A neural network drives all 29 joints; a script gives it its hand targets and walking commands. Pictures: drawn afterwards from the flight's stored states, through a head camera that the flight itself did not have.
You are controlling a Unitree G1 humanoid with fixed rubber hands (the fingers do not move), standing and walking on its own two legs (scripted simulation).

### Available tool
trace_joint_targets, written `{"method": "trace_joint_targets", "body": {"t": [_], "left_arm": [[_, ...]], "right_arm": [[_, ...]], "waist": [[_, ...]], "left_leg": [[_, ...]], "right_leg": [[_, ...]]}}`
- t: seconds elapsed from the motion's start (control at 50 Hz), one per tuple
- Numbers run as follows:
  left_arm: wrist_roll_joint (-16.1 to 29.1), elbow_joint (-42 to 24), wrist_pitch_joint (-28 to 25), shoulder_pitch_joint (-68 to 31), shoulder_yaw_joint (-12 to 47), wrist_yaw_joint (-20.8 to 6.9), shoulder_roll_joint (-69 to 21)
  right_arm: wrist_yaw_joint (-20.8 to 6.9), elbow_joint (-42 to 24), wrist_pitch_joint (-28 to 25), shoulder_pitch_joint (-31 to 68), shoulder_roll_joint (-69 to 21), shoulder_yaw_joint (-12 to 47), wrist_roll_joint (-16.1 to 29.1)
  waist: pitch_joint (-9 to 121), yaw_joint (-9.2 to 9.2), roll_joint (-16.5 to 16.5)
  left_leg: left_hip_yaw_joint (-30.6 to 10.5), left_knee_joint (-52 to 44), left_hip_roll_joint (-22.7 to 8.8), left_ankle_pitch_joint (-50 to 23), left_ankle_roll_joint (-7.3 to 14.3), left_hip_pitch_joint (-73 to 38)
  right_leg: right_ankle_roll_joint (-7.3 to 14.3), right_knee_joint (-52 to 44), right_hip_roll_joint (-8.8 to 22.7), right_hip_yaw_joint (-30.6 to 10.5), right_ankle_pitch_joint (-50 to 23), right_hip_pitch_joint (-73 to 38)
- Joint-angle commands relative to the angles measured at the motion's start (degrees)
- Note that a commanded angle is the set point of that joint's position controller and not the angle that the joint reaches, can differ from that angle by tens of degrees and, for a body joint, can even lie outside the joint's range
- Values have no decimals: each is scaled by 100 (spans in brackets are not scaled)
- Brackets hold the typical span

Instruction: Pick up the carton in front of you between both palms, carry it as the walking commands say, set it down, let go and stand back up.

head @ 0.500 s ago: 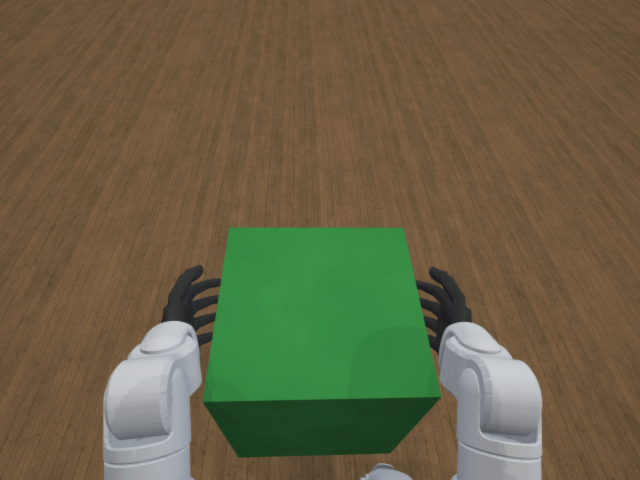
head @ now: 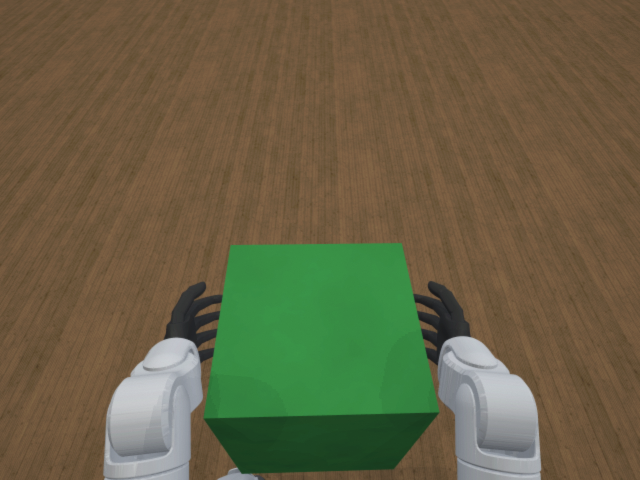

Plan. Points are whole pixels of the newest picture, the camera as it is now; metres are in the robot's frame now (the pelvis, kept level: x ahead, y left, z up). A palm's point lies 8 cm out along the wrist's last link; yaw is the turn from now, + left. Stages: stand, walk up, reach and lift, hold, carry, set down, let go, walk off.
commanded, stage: carry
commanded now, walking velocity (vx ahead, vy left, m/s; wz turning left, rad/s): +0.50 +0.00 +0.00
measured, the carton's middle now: (317, 364) +0.27 +0.00 -0.01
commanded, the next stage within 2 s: none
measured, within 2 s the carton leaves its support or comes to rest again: neither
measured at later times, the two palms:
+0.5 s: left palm (208, 152) +0.60 +0.17 +0.08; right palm (389, 149) +0.59 -0.13 +0.09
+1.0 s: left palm (223, 98) +0.77 +0.17 +0.08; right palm (377, 95) +0.77 -0.13 +0.08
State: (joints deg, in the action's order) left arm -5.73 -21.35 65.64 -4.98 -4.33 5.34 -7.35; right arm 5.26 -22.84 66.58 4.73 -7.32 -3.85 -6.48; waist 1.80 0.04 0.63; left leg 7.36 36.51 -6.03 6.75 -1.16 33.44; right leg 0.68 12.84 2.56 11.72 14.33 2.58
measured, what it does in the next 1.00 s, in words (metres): walks ahead: left foot, then right foot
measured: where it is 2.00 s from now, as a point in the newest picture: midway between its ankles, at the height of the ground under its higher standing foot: (309, 406)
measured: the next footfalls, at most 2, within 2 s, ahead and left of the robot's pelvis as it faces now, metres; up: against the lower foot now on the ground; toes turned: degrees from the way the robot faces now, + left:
left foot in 0.12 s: +0.27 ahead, +0.12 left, +0.00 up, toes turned +10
right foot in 0.56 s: +0.54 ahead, -0.09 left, +0.00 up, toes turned +20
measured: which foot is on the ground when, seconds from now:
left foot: up 0.00-0.10, down 0.12-0.58, up 0.60-0.72, down 0.74-1.00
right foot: down 0.00-0.14, up 0.16-0.54, down 0.56-1.00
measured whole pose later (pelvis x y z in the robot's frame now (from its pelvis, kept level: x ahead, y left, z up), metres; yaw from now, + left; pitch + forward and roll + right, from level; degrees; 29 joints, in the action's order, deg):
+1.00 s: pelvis +0.51 +0.02 -0.01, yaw +0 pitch +4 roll -1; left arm -6.9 -18.2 68.4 -9.6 -6.2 5.4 -7.7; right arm 5.0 -18.8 68.8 9.7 -7.7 -6.3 -6.9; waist 6.9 -0.1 0.3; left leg 7.3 28.6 -3.2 20.5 -1.4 9.4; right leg 1.2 30.0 3.0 11.4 14.1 18.2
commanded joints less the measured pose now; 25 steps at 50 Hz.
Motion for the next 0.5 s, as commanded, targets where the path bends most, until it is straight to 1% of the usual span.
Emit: {"method": "trace_joint_targets", "body": {"t": [0.0,0.02,0.04,0.06,0.08,0.1,0.12,0.14,0.16,0.18,0.2,0.22,0.24,0.28,0.3,0.32,0.34,0.38,0.42,0.44,0.48], "left_arm": [[2339,-758,47,-2513,4017,-1543,-5147],[2301,-759,106,-2489,3985,-1512,-5038],[2268,-752,168,-2479,3960,-1487,-4933],[2250,-741,233,-2509,3943,-1467,-4834],[2238,-740,301,-2554,3931,-1453,-4739],[2217,-734,369,-2635,3915,-1445,-4617],[2258,-871,472,-2808,3959,-1444,-4537],[2277,-779,528,-2876,3969,-1459,-4535],[2271,-567,518,-2891,3994,-1466,-4693],[2284,-528,484,-2970,3994,-1485,-4865],[2314,-477,444,-3066,4020,-1499,-5075],[2345,-485,405,-3171,4051,-1502,-5234],[2366,-517,367,-3261,4075,-1491,-5352],[2373,-593,307,-3300,4099,-1432,-5454],[2339,-595,297,-3250,4098,-1395,-5455],[2296,-563,297,-3153,4091,-1361,-5440],[2248,-518,303,-3035,4077,-1338,-5414],[2177,-417,328,-2830,4049,-1326,-5362],[2176,-354,359,-2776,4049,-1351,-5333],[2201,-342,369,-2823,4057,-1376,-5319],[2280,-332,394,-2849,4070,-1437,-5299]], "right_arm": [[-1401,-695,-32,2699,-5228,4188,2379],[-1409,-703,40,2688,-5111,4149,2391],[-1417,-680,111,2666,-5003,4096,2397],[-1427,-619,177,2608,-4914,4037,2393],[-1438,-519,233,2536,-4829,3960,2379],[-1453,-436,285,2517,-4730,3870,2353],[-1472,-240,284,2506,-4597,3748,2261],[-1475,-97,295,2463,-4689,3706,2294],[-1488,-144,318,2558,-4795,3716,2351],[-1500,-134,308,2642,-4983,3735,2357],[-1511,-185,285,2816,-5161,3758,2390],[-1524,-253,256,3014,-5298,3806,2444],[-1536,-342,231,3161,-5388,3839,2493],[-1556,-502,210,3280,-5424,3866,2561],[-1563,-520,216,3248,-5398,3861,2566],[-1571,-499,229,3163,-5354,3846,2556],[-1580,-456,245,3057,-5299,3824,2536],[-1594,-316,271,2823,-5205,3775,2468],[-1594,-183,283,2644,-5153,3729,2365],[-1592,-134,279,2613,-5139,3698,2310],[-1580,-88,273,2566,-5153,3690,2234]], "waist": [[1162,104,-1014],[1113,104,-1028],[1119,92,-1021],[1238,32,-957],[1484,-63,-746],[1818,-180,-330],[2299,-223,1177],[2218,-202,1916],[2124,-181,1384],[2161,-183,934],[2012,-159,409],[1975,-117,382],[2015,-99,443],[1977,-76,600],[1858,-65,639],[1769,-59,649],[1708,-53,659],[1567,-53,768],[1449,-76,921],[1424,-92,954],[1435,-92,914]], "left_leg": [[359,-684,213,-534,77,-257],[388,-834,214,-598,128,-405],[459,-958,253,-581,180,-678],[637,-1132,397,-505,210,-1267],[917,-1322,669,-239,220,-2246],[517,-1229,345,138,240,-3444],[-2082,-1713,-1224,833,952,-4589],[-3547,-2433,-1812,174,1393,-5041],[-3053,-2247,-1821,-632,1392,-4967],[-2503,-2044,-1650,-1313,1276,-4803],[-1985,-2050,-1499,-1653,1045,-4427],[-1622,-2183,-1388,-1463,848,-4113],[-1331,-2304,-1291,-1189,752,-3961],[-981,-2519,-1146,-785,793,-3847],[-809,-2559,-1119,-1096,841,-3855],[-621,-2527,-1082,-1593,873,-3901],[-397,-2435,-1001,-2107,858,-3944],[6,-2240,-816,-3001,755,-3951],[291,-2111,-698,-3694,629,-3929],[397,-2016,-641,-3768,560,-3947],[515,-1622,-576,-3513,440,-3883]], "right_leg": [[490,-159,1167,-386,-2490,-974],[429,-54,1174,-341,-2608,-1029],[361,180,1166,-262,-2876,-1047],[257,673,1085,-89,-3223,-932],[119,1526,861,179,-3413,-580],[-8,2633,706,180,-2624,235],[-303,4403,149,104,-1175,1785],[-327,5395,-351,-415,1269,3107],[-149,6063,-16,-970,1385,3468],[-8,6145,189,-1126,1177,3570],[49,5750,414,-1187,809,3507],[51,5299,532,-1195,497,3318],[27,5016,518,-1098,285,3147],[-65,4539,436,-904,32,3132],[-119,4218,400,-783,-51,3210],[-168,3889,354,-660,-140,3263],[-198,3534,306,-553,-253,3242],[-216,2794,167,-329,-535,3080],[-212,2151,-16,-120,-1083,2785],[-212,1875,-102,-27,-1359,2622],[-196,1371,-200,95,-1837,2043]]}}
